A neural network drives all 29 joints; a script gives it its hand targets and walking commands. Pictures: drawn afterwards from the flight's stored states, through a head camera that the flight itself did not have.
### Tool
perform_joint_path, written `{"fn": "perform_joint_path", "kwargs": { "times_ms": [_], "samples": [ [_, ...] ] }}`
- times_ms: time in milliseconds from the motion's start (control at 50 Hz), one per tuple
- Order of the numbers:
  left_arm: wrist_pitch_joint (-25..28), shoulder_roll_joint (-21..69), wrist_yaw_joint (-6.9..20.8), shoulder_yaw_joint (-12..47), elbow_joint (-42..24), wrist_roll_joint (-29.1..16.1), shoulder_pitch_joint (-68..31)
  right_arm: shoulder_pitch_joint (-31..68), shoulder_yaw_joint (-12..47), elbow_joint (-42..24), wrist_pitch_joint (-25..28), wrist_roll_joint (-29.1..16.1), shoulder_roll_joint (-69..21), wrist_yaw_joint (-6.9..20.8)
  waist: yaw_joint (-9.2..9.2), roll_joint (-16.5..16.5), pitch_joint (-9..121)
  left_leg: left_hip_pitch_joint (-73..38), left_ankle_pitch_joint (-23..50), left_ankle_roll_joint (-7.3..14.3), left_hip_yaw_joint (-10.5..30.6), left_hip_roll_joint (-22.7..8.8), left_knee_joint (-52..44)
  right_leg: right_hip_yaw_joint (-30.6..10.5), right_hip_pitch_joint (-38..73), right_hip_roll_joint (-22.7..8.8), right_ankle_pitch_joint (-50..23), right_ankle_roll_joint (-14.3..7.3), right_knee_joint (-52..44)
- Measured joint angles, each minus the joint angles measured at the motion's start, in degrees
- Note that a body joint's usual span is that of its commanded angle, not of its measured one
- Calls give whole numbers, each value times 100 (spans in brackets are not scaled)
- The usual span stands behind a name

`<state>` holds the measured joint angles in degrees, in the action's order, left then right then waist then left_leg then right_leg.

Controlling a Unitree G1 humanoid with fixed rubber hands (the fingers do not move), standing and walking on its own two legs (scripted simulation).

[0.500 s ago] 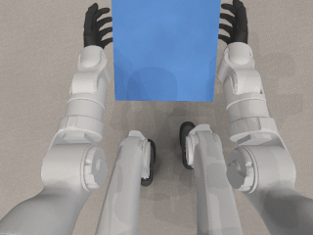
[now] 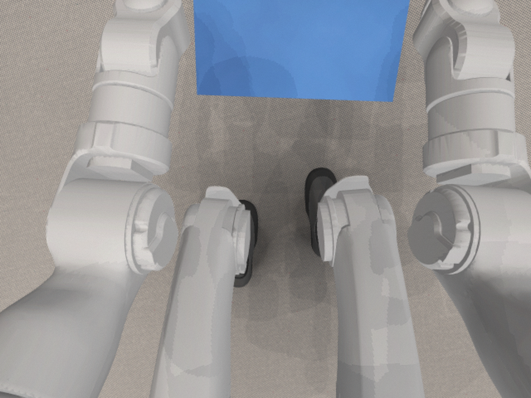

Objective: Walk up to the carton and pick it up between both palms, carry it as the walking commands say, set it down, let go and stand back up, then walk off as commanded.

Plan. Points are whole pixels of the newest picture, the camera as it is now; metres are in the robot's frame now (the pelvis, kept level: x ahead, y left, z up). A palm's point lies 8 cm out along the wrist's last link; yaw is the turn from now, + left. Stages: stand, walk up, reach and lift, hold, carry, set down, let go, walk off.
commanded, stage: set down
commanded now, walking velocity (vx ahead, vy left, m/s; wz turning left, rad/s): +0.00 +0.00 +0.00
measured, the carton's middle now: out of the picture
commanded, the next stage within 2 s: none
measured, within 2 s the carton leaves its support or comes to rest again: neither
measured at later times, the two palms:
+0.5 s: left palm out of the picture +0.60 +0.10 -0.21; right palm out of the picture +0.58 -0.21 -0.21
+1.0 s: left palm out of the picture +0.62 +0.10 -0.25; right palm out of the picture +0.58 -0.21 -0.26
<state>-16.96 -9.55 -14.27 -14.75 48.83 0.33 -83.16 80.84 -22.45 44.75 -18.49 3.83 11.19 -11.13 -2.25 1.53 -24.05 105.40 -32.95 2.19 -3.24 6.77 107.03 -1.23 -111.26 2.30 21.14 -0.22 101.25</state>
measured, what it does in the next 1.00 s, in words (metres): lowers itself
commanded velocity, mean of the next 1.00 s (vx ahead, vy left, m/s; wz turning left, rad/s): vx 0.00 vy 0.00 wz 0.00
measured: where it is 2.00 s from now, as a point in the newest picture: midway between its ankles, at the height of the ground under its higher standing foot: (282, 243)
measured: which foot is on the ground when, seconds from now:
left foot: down 0.00-1.00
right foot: down 0.00-1.00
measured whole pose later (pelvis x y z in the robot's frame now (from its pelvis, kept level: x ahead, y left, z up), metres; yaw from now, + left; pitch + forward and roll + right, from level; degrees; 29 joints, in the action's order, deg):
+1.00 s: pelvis +0.03 +0.00 -0.08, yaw +2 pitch +35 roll +0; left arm -16.7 -17.2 -8.7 -3.2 56.6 -7.0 -95.6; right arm 88.0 -24.0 50.8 -14.7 3.2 17.5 -4.9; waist -4.0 1.6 -29.9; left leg 118.5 -39.5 2.3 -3.6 8.8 123.3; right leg -1.0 -124.4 2.3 28.1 0.9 117.7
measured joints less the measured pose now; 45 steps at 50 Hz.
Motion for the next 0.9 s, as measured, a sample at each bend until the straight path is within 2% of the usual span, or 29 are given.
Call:
{"fn": "perform_joint_path", "kwargs": {
  "times_ms": [100,180,240,340,440,540,640,720,800,900],
  "samples": [
    [5,-16,302,-111,30,91,-114,103,-169,135,94,92,93,201,-10,0,-80,304,-39,0,0,34,178,2,-296,0,52,7,185],
    [-8,-160,276,49,-29,-44,-469,423,-169,22,76,93,227,243,-20,2,-695,347,-90,0,-5,56,354,2,-340,0,100,18,365],
    [-74,-281,257,355,-45,-287,-476,429,-170,-28,17,93,228,171,-38,2,-651,602,-169,0,-16,62,533,10,-604,0,172,21,542],
    [-213,-418,178,763,-50,-418,-493,429,-169,-99,-128,76,237,150,-49,2,-626,615,-399,2,-24,78,766,20,-647,0,393,27,796],
    [-33,-437,177,776,-33,-431,-589,575,-168,-48,36,74,324,208,-49,2,-601,607,-520,2,-24,98,879,20,-657,0,522,23,934],
    [153,-441,423,601,167,-411,-647,672,-169,164,190,73,442,392,-50,2,-582,716,-580,2,-25,122,1013,20,-772,0,585,22,1081],
    [107,-452,688,516,300,-379,-624,607,-170,408,246,75,527,576,-50,2,-612,993,-580,2,-27,141,1142,21,-1042,0,589,26,1207],
    [89,-532,646,591,298,-470,-637,634,-167,393,350,31,525,659,-60,6,-612,1244,-596,2,-29,162,1313,26,-1286,0,603,37,1370],
    [39,-717,523,1180,298,-820,-708,676,-159,386,323,-55,527,492,-85,6,-621,1287,-644,2,-29,200,1538,26,-1301,0,671,75,1578],
    [-6,-763,418,1296,377,-894,-1026,753,-158,421,360,-57,595,470,-123,8,-603,1311,-635,2,-33,206,1623,27,-1301,0,669,113,1637]
  ]
}}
